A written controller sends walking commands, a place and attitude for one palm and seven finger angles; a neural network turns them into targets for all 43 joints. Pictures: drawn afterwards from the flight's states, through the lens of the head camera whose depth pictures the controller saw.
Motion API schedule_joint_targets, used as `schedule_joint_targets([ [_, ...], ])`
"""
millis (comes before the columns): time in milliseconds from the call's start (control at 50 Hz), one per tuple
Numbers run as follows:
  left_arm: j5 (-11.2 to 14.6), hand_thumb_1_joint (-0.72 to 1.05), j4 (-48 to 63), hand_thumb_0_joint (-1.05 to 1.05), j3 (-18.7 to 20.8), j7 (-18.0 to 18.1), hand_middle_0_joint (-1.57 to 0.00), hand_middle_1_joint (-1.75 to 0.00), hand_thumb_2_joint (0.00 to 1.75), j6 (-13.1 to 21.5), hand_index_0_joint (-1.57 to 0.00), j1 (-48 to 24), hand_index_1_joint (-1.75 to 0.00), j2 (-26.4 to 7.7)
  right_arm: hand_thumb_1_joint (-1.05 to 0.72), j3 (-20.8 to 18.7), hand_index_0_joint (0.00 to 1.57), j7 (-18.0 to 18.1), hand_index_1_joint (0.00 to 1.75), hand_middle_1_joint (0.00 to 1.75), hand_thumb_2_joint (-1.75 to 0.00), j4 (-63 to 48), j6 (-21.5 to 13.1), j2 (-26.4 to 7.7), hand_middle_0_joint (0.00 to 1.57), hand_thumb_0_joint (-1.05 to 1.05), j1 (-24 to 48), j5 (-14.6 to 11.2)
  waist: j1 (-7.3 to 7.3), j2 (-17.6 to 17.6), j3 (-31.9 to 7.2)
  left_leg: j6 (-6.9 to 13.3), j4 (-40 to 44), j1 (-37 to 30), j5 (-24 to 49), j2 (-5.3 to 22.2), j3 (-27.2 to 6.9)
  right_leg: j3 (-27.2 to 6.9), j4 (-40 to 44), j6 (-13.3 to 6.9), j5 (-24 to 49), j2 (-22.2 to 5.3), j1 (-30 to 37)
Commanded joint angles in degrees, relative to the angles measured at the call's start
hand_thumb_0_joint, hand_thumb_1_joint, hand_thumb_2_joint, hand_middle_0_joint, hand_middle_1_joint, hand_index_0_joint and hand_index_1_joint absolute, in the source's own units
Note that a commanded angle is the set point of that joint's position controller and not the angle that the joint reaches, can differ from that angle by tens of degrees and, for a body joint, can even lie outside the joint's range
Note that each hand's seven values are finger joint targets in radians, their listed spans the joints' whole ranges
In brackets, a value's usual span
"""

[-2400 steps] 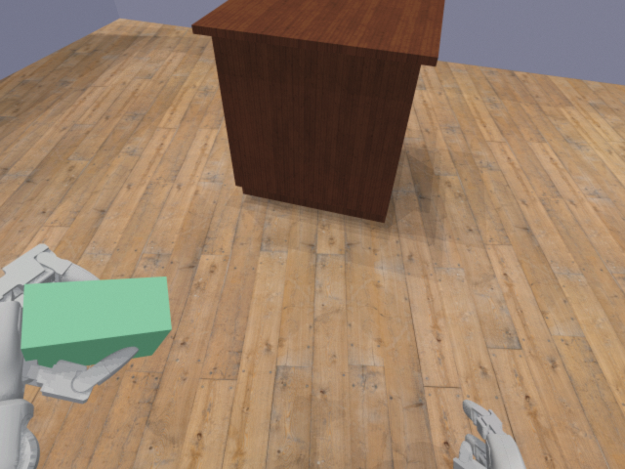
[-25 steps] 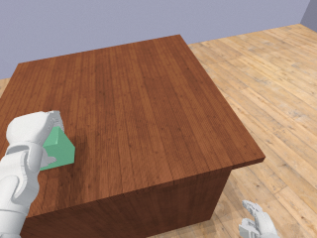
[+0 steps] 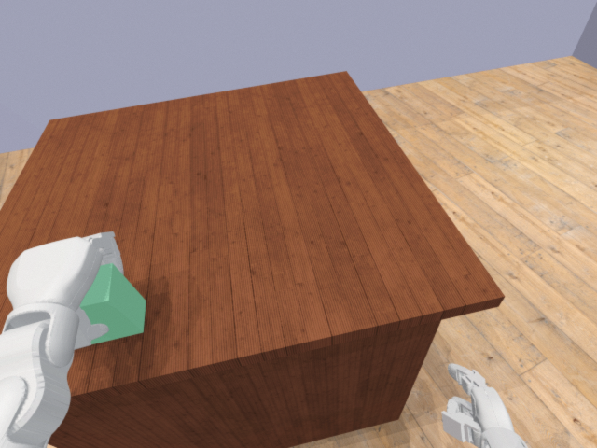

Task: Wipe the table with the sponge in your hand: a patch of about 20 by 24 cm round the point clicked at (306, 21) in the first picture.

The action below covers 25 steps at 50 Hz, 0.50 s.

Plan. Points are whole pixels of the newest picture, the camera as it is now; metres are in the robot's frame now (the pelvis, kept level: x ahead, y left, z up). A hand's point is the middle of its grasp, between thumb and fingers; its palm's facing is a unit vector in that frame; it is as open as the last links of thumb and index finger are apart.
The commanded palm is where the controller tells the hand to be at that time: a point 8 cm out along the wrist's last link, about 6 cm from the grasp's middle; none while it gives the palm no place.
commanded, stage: lift the sponge slowly off the table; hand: left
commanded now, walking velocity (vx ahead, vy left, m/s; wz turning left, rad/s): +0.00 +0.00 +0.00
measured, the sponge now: (93, 314) +0.24 +0.32 +0.07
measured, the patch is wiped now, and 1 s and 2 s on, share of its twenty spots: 1.00 1.00 1.00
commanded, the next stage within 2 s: none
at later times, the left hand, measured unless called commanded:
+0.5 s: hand (83, 299) +0.23 +0.30 +0.12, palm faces +0.02 -0.06 -1.00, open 9.3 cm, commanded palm +0.20 +0.30 +0.18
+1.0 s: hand (70, 289) +0.23 +0.30 +0.15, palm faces +0.06 -0.04 -1.00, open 9.3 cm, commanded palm +0.19 +0.30 +0.21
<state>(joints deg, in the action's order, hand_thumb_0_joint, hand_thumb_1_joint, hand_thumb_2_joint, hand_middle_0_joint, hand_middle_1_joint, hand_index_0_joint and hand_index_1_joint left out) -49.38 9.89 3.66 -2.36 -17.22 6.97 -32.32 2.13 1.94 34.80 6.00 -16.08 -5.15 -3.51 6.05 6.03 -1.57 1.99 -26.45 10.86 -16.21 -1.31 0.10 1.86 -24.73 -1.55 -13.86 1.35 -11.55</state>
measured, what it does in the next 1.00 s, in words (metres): stands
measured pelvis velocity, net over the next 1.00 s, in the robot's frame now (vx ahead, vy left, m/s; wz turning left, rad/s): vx -0.01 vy -0.01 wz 0.01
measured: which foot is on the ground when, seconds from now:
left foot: down 0.00-1.00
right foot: down 0.00-1.00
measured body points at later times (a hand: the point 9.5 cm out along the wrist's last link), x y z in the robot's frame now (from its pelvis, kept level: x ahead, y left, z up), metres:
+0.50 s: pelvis +0.00 +0.00 +0.00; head +0.00 -0.04 +0.45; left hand +0.23 +0.30 +0.17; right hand +0.22 -0.21 -0.09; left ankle -0.03 +0.10 -0.74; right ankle -0.01 -0.11 -0.74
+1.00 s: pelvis -0.01 -0.01 +0.00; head -0.02 -0.05 +0.45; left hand +0.22 +0.30 +0.20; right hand +0.23 -0.20 -0.09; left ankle -0.03 +0.10 -0.74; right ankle -0.01 -0.11 -0.74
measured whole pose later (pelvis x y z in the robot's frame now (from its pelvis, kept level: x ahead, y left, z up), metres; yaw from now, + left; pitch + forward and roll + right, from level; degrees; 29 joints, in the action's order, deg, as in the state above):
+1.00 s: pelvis -0.01 -0.01 +0.00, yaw +1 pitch -3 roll +0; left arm -46.8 11.9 3.0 -6.2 -16.9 3.2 -36.1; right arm 3.1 3.7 36.7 3.4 -15.5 -3.0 -3.1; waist 7.4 6.4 0.8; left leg 1.4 -23.6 7.2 -13.8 -1.2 -0.7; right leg 2.5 -21.9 -2.2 -11.8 1.5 -7.7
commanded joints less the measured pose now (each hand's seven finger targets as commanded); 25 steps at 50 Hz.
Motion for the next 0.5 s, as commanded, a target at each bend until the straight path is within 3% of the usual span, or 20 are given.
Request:
schedule_joint_targets([
  [0,-0.47,0.1,4.85,0.0,2.95,-0.92,-1.2,-1.6,1.3,-0.97,-1.2,-3.92,-1.6,-9.96,-0.9,-1.9,0.2,0.61,0.3,0.3,-0.9,-9.41,-3.19,-6.22,0.2,0.0,8.99,0.23,0.54,-5.2,-6.6,0.87,2.94,0.28,15.8,0.45,-2.59,-2.16,2.13,-2.1,11.11,0.12,5.05],
  [40,0.18,0.1,4.9,0.0,2.13,-0.98,-1.2,-1.6,1.3,-0.77,-1.2,-0.96,-1.6,-8.39,-0.9,-2.0,0.2,0.44,0.3,0.3,-0.9,-9.11,-3.16,-6.07,0.2,0.0,8.97,0.29,0.64,-5.31,-6.18,0.8,3.04,-0.09,16.06,0.48,-2.59,-2.06,2.37,-1.94,12.1,0.15,5.33],
  [80,0.0,0.1,7.59,0.0,3.53,-1.03,-1.2,-1.6,1.3,-0.48,-1.2,-0.41,-1.6,-9.42,-0.9,-1.68,0.2,0.21,0.3,0.3,-0.9,-9.85,-3.57,-5.82,0.2,0.0,11.31,0.06,1.08,-4.46,-7.57,0.73,3.11,-0.31,16.58,0.42,-3.24,-3.9,2.0,-2.47,12.53,0.59,6.2],
  [120,0.31,0.1,7.0,0.0,4.31,-0.61,-1.2,-1.6,1.3,-0.49,-1.2,0.72,-1.6,-10.21,-0.9,-2.06,0.2,0.34,0.3,0.3,-0.9,-9.24,-3.44,-5.89,0.2,0.0,9.11,0.44,1.12,-5.13,-7.68,0.83,2.69,-0.29,16.8,0.48,-2.73,-2.6,1.82,-1.99,12.78,0.02,6.4],
  [180,0.15,0.1,9.85,0.0,4.37,-0.69,-1.2,-1.6,1.3,-0.66,-1.2,-4.26,-1.6,-10.88,-0.9,-1.59,0.2,0.66,0.3,0.3,-0.9,-9.98,-3.71,-5.69,0.2,0.0,11.71,0.17,0.73,-4.66,-6.72,0.89,3.51,-0.45,15.59,0.45,-3.24,-3.9,2.54,-2.34,11.06,0.61,5.59],
  [200,-0.55,0.1,8.94,0.0,4.78,-0.33,-1.2,-1.6,1.3,-0.79,-1.2,-5.76,-1.6,-12.17,-0.9,-1.78,0.2,0.9,0.3,0.3,-0.9,-9.28,-3.86,-6.12,0.2,0.0,9.65,0.52,0.67,-4.46,-7.65,0.88,3.05,-0.58,16.29,0.44,-2.83,-2.7,2.13,-2.24,11.38,0.19,5.77],
  [240,-0.04,0.1,6.59,0.0,4.73,-0.4,-1.2,-1.6,1.3,-0.96,-1.2,-4.63,-1.6,-11.75,-0.9,-1.88,0.2,0.99,0.3,0.3,-0.9,-8.48,-3.58,-6.22,0.2,0.0,9.22,0.47,0.53,-4.89,-5.55,0.72,3.7,-0.11,15.24,0.51,-2.95,-2.42,2.96,-2.06,10.39,0.26,5.38],
  [280,-0.24,0.1,10.75,0.0,4.88,-0.54,-1.2,-1.6,1.3,-0.67,-1.2,-7.78,-1.6,-12.38,-0.9,-1.44,0.2,1.15,0.3,0.3,-0.9,-9.75,-4.3,-5.6,0.2,0.0,12.16,0.15,0.84,-2.34,-7.13,0.87,3.89,-1.37,15.9,0.29,-3.37,-4.13,2.82,-2.59,10.71,0.58,6.12],
  [300,-0.82,0.1,9.81,0.0,5.89,-0.19,-1.2,-1.6,1.3,-0.62,-1.2,-8.64,-1.6,-13.96,-0.9,-1.71,0.2,1.32,0.3,0.3,-0.9,-8.99,-4.45,-5.96,0.2,0.0,9.74,0.64,0.89,-3.46,-8.69,0.89,3.25,-1.47,17.0,0.28,-2.91,-2.7,2.3,-2.41,11.66,0.12,6.84],
  [340,-0.23,0.1,9.26,0.0,4.56,-0.44,-1.2,-1.6,1.3,-0.6,-1.2,-5.96,-1.6,-11.82,-0.9,-1.76,0.2,1.11,0.3,0.3,-0.9,-8.72,-4.18,-5.81,0.2,0.0,9.76,0.67,0.96,-2.95,-8.01,0.69,3.64,-1.67,17.85,0.37,-3.11,-2.29,2.62,-2.3,12.79,0.13,7.22],
  [380,-0.03,0.1,12.15,0.0,6.6,-0.59,-1.2,-1.6,1.3,-0.18,-1.2,-8.71,-1.6,-14.38,-0.9,-1.37,0.2,1.29,0.3,0.3,-0.9,-9.47,-4.68,-5.55,0.2,0.0,12.2,0.36,1.1,-1.84,-8.71,0.81,3.88,-2.28,17.26,0.22,-3.57,-4.38,2.84,-2.72,12.26,0.52,7.64],
  [400,-0.39,0.1,10.62,0.0,7.91,-0.26,-1.2,-1.6,1.3,-0.26,-1.2,-9.04,-1.6,-16.1,-0.9,-1.64,0.2,1.56,0.3,0.3,-0.9,-8.77,-4.77,-5.87,0.2,0.0,9.97,0.85,1.29,-2.97,-9.54,0.94,3.07,-2.11,18.06,0.07,-2.94,-3.24,2.37,-2.55,13.22,-0.02,8.17],
  [440,0.2,0.1,9.2,0.0,7.82,-0.53,-1.2,-1.6,1.3,-0.24,-1.2,-6.74,-1.6,-15.34,-0.9,-1.72,0.2,1.39,0.3,0.3,-0.9,-8.33,-4.38,-5.98,0.2,0.0,9.81,0.89,1.22,-3.33,-8.68,0.73,3.28,-2.03,18.79,0.08,-2.94,-2.99,2.83,-2.31,14.58,-0.03,8.48],
  [480,0.26,0.1,12.6,0.0,8.75,-0.71,-1.2,-1.6,1.3,0.2,-1.2,-10.59,-1.6,-16.84,-0.9,-1.22,0.2,1.55,0.3,0.3,-0.9,-9.18,-4.88,-5.54,0.2,0.0,12.41,0.44,1.12,-1.8,-9.1,0.77,3.56,-2.82,18.62,-0.02,-3.42,-4.86,3.08,-2.8,14.04,0.42,8.41],
])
